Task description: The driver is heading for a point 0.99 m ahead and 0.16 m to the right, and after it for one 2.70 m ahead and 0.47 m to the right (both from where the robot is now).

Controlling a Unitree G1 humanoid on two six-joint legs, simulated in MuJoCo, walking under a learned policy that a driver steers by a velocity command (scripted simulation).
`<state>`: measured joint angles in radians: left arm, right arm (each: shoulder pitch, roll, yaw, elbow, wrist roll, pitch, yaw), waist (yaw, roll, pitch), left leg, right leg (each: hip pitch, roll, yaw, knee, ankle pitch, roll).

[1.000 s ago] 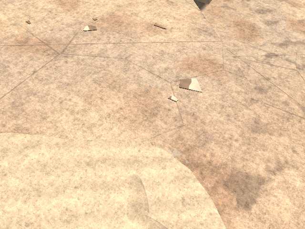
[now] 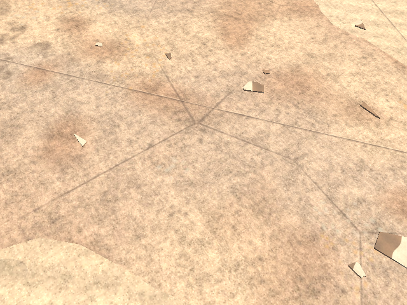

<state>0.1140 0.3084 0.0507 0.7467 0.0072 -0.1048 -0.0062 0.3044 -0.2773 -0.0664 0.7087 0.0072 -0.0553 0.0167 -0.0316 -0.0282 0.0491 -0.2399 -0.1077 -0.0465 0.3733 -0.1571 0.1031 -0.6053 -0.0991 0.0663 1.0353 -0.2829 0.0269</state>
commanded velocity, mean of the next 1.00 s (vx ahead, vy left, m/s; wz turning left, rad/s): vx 0.50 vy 0.00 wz -0.02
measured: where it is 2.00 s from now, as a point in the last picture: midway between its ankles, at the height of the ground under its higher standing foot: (219, 193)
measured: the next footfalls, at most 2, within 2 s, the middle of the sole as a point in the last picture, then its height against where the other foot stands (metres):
right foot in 0.28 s outside the picture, level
left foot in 0.80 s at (168, 253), level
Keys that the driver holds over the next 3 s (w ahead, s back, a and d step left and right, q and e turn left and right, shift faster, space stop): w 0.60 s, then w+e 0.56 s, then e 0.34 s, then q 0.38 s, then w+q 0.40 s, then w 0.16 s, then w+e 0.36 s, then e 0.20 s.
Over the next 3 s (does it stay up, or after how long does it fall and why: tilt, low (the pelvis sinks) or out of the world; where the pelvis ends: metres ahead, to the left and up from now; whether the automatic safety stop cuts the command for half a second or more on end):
stays up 1.32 -0.10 -0.01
